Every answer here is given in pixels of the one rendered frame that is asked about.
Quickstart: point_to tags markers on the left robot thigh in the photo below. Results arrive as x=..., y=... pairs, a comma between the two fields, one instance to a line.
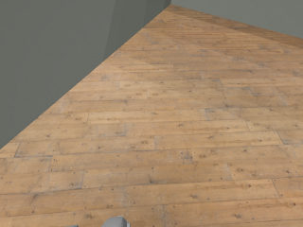
x=116, y=222

